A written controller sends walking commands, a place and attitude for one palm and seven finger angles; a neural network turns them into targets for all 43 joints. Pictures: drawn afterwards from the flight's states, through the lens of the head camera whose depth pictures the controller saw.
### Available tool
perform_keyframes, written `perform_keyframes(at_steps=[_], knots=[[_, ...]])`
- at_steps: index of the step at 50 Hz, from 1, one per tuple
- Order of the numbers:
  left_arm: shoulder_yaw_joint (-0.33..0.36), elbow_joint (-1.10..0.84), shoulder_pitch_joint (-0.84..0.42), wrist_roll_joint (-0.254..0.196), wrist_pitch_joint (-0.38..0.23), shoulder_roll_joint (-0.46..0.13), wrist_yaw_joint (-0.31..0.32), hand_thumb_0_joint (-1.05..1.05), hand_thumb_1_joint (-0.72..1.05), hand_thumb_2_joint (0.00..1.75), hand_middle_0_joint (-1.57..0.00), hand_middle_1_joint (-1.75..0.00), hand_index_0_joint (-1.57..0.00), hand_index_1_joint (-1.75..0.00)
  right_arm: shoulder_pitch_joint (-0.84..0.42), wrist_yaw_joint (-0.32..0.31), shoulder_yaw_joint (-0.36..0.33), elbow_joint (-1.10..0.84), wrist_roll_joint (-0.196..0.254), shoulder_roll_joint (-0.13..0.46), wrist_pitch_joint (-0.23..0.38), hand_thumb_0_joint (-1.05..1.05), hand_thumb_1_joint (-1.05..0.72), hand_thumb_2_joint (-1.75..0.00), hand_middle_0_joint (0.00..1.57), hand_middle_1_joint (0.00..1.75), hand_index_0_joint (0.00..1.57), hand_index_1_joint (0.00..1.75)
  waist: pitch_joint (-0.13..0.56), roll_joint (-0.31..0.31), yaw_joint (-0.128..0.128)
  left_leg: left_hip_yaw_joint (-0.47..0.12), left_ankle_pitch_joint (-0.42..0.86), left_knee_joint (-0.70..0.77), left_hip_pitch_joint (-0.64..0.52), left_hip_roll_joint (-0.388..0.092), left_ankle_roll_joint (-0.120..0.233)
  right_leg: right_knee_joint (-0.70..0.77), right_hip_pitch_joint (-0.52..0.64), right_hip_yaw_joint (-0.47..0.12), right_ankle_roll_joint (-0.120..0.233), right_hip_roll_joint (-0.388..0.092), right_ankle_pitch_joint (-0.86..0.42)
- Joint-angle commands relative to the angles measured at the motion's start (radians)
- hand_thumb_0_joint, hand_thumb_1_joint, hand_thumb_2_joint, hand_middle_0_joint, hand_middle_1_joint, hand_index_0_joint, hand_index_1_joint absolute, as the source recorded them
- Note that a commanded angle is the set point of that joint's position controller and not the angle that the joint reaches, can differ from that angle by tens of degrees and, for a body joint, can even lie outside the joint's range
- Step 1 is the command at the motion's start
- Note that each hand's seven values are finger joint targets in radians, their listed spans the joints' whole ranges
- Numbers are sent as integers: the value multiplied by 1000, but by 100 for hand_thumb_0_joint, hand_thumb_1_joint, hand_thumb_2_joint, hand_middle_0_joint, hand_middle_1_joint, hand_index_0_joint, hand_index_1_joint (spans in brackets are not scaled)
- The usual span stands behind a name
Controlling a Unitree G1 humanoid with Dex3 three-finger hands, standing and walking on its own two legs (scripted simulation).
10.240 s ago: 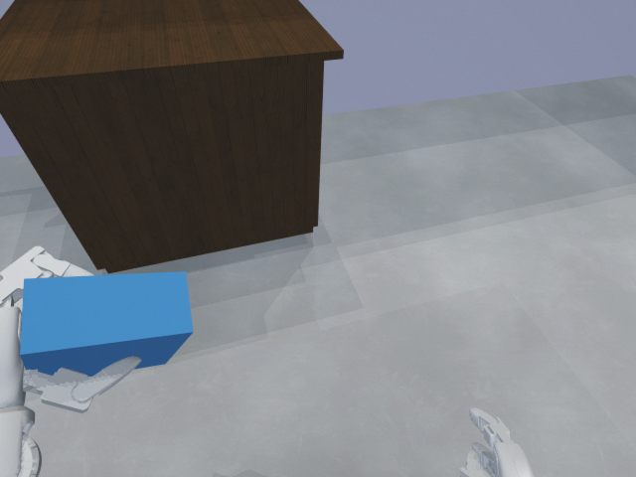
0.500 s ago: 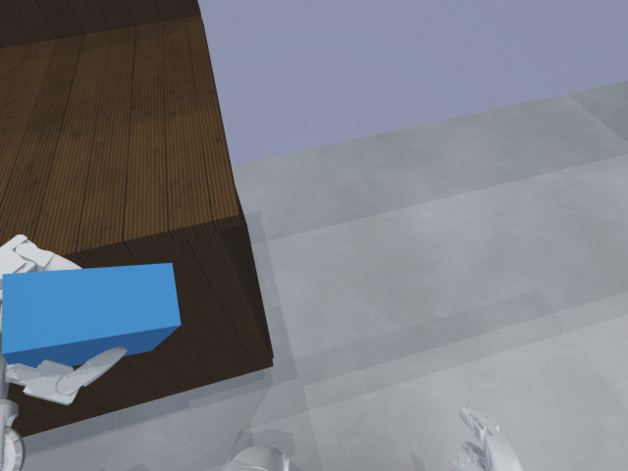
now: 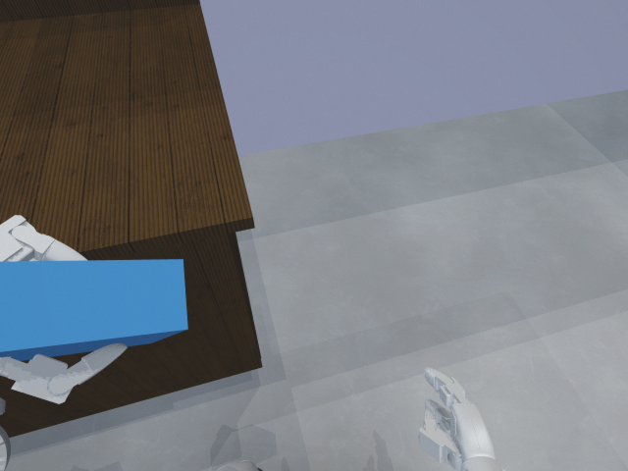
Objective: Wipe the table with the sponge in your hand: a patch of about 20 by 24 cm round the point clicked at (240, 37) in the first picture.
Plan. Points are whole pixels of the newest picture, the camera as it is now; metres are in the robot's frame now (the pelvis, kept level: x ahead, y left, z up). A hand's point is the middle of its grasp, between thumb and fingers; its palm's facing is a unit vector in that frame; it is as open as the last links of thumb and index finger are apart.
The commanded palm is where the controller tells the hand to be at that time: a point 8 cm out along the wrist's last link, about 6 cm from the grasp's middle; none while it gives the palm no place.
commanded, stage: come to a stop and stand still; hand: left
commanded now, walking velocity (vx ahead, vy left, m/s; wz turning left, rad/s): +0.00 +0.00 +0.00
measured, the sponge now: (118, 310) +0.23 +0.20 +0.16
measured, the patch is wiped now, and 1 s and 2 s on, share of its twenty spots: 0.00 0.00 0.00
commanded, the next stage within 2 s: look again from close up in 0.78 s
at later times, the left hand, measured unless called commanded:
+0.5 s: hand (39, 389) +0.15 +0.23 +0.17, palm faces +0.43 -0.80 -0.41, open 10.0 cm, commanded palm +0.10 +0.26 +0.18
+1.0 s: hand out of the picture +0.17 +0.27 +0.20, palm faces +0.49 -0.76 -0.43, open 10.0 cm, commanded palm +0.09 +0.26 +0.18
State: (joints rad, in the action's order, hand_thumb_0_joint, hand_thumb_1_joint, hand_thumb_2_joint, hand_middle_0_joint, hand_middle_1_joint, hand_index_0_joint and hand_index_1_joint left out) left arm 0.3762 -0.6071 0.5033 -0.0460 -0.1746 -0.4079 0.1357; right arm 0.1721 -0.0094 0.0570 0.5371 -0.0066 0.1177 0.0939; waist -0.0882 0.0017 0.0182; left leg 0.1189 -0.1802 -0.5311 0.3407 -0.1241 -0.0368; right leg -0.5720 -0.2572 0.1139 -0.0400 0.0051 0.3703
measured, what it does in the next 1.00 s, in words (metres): steps on the spot: left foot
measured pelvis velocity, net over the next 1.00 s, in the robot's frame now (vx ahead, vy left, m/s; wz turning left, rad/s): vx -0.07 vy -0.02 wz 0.00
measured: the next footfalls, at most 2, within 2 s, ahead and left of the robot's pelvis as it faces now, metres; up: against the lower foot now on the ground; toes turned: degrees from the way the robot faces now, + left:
left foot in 0.32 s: +0.00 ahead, +0.09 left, +0.00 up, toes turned +0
left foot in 1.82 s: +0.11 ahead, +0.20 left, +0.00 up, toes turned -6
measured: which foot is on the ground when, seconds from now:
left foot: down 0.00-0.04, up 0.06-0.30, down 0.32-1.00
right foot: down 0.00-1.00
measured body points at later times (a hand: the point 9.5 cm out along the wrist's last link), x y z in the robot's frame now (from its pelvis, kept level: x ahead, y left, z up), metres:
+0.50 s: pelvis -0.05 -0.02 +0.00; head -0.05 -0.02 +0.45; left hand +0.12 +0.27 +0.19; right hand +0.12 -0.26 -0.08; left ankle -0.04 +0.09 -0.73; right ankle +0.00 -0.09 -0.73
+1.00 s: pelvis -0.07 -0.02 +0.00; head -0.05 -0.02 +0.45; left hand +0.14 +0.30 +0.22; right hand +0.08 -0.25 -0.09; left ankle -0.04 +0.09 -0.73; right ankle +0.00 -0.08 -0.73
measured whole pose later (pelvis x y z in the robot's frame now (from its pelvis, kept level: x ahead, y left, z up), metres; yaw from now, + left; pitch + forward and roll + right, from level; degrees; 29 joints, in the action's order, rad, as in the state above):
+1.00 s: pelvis -0.07 -0.02 +0.00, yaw +0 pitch -2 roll +0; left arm 0.43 -0.27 0.21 -0.03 -0.24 -0.47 0.10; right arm 0.27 -0.04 0.02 0.63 0.01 0.22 0.12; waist -0.06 0.00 0.06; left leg 0.02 -0.25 -0.52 0.26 -0.01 0.01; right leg -0.42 -0.28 0.11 0.07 0.06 0.13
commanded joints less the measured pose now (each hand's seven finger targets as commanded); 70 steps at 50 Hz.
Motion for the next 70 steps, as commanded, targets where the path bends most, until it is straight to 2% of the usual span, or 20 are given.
perform_keyframes(at_steps=[1, 2, 3, 8, 14, 17, 19, 25, 31, 34, 40, 43, 44, 45, 46, 48, 52, 58, 65, 70], knots=[[129, -115, -69, -7, -48, -167, 21, 0, 10, 130, -120, -160, -120, -160, -23, -29, -80, -109, 17, 161, 15, 0, -90, -90, 20, 30, 20, 30, 199, 7, -40, -34, -78, -36, -10, -47, 27, 213, 117, -161, 58, -150, -311], [111, -73, -54, -21, -31, -142, 16, 0, 10, 130, -120, -160, -120, -160, -24, -33, -76, -107, 22, 147, 18, 0, -90, -90, 20, 30, 20, 30, 201, 183, -29, -12, -214, -161, 6, 59, -3, 257, 55, -292, 101, -240, -321], [111, -77, -48, -28, -15, -145, 14, 0, 10, 130, -120, -160, -120, -160, -53, -32, -81, -111, 27, 162, 18, 0, -90, -90, 20, 30, 20, 30, 182, 239, -9, -61, -299, -301, 49, 94, 0, 286, 25, -376, 133, -293, -375], [99, -125, -93, -5, -40, -148, 34, 0, 10, 130, -120, -160, -120, -160, -108, -60, -49, -73, 16, 144, 13, 0, -90, -90, 20, 30, 20, 30, 203, 106, -16, -88, -269, -345, 97, 83, -5, 199, 161, -206, 170, -282, -677], [92, -126, -39, 4, -60, -129, 46, 0, 10, 130, -120, -160, -120, -160, -41, -71, -73, -80, 5, 178, -1, 0, -90, -90, 20, 30, 20, 30, 210, 26, -17, -70, -90, 84, -105, 94, 26, 222, 135, -209, 128, -230, -313], [77, -125, -51, 9, -72, -137, 46, 0, 10, 130, -120, -160, -120, -160, -50, -73, -96, -103, 18, 230, -7, 0, -90, -90, 20, 30, 20, 30, 183, -126, 6, -221, 121, 177, -133, -86, 83, 163, 82, -162, 36, -101, -140], [58, -122, -93, 18, -83, -121, 38, 0, 10, 130, -120, -160, -120, -160, -60, -76, -70, -95, 2, 202, 0, 0, -90, -90, 20, 30, 20, 30, 113, -238, -5, -292, 66, 264, 28, -136, 107, 61, 112, -96, 32, -58, -79], [35, -53, -117, 26, -71, -96, 26, 0, 10, 130, -120, -160, -120, -160, -37, -67, -77, -89, 8, 208, 25, 0, -90, -90, 20, 30, 20, 30, 134, -128, -6, -171, -222, 203, 117, -45, 73, 117, 170, -143, 38, -79, -109], [52, -83, -166, 20, -47, -135, 42, 0, 10, 130, -120, -160, -120, -160, -30, -56, -69, -69, 0, 180, 18, 0, -90, -90, 20, 30, 20, 30, 139, 70, -20, -117, -190, -84, -60, 83, 44, 398, -49, -379, 116, -262, 204], [57, -66, -130, 13, -40, -131, 47, 0, 10, 130, -120, -160, -120, -160, -40, -58, -62, -68, 0, 174, 8, 0, -90, -90, 20, 30, 20, 30, 155, 70, -18, -128, -153, -22, -93, 83, 48, 367, -23, -307, 117, -243, 147], [48, -64, -113, 20, -49, -123, 42, 0, 10, 130, -120, -160, -120, -160, -47, -67, -56, -86, 0, 193, -1, 0, -90, -90, 20, 30, 20, 30, 91, -77, -11, -201, -262, 190, 6, 10, 77, 291, 27, -204, 58, -120, 156], [44, -55, -131, 23, -50, -118, 39, 0, 10, 130, -120, -160, -120, -160, -42, -66, -61, -92, 3, 201, 5, 0, -90, -90, 20, 30, 20, 30, 113, -56, -12, -207, -223, 195, 47, 7, 75, 257, 103, -187, 50, -101, 47], [625, -277, -1140, 145, -137, -925, 23, 0, 10, 130, -120, -160, -120, -160, 132, -72, -106, -46, -18, 228, 72, 0, -90, -90, 20, 30, 20, 30, 8, 141, 5, -72, -80, 33, 55, 64, 64, 365, -20, -225, -106, -92, -177], [254, 256, -627, 55, -103, -366, -19, 0, 10, 130, -120, -160, -120, -160, 39, -66, -63, -17, 0, 124, 64, 0, -90, -90, 20, 30, 20, 30, 258, 103, 2, -86, -68, -38, -48, 120, 75, 292, 73, -234, -1, -189, -113], [139, 339, -373, 25, -101, -208, -42, 0, 10, 130, -120, -160, -120, -160, 24, -65, -82, -71, 15, 171, 93, 0, -90, -90, 20, 30, 20, 30, 168, 13, 61, -83, -143, -27, -97, 139, 55, 399, 6, -343, 3, -175, 14], [9, 189, -214, -19, -145, -57, -56, 0, 10, 130, -120, -160, -120, -160, 22, -26, -84, -95, 31, 185, 107, 0, -90, -90, 20, 30, 20, 30, 192, -79, 43, -93, -161, 51, -104, 129, 69, 382, 84, -335, 19, -196, 104], [12, 20, -170, -10, -150, -117, -30, 0, 10, 130, -120, -160, -120, -160, 0, -12, -74, -94, 25, 203, 133, 0, -90, -90, 20, 30, 20, 30, 147, 53, 39, -145, -178, 170, -62, 105, 75, 309, 84, -215, 32, -114, 149], [158, -56, -267, 4, -163, -230, -18, 0, 10, 130, -120, -160, -120, -160, -37, -23, -69, -118, 16, 211, 140, 0, -90, -90, 20, 30, 20, 30, 119, -111, 25, -254, -204, 285, 58, 26, 97, 130, 172, -149, 53, -48, -64], [61, -67, -233, 1, -166, -111, -31, 0, 10, 130, -120, -160, -120, -160, -14, -5, -78, -108, 3, 212, 158, 0, -90, -90, 20, 30, 20, 30, 220, -57, 13, -210, 64, 156, -70, 61, 65, 143, 210, -166, 77, -66, -310], [29, -36, -224, 5, -135, -85, -26, 0, 10, 130, -120, -160, -120, -160, -25, 0, -81, -112, -3, 225, 118, 0, -90, -90, 20, 30, 20, 30, 194, -55, -4, -205, 51, 114, -67, 61, 59, 93, 156, -177, 108, -66, -293]])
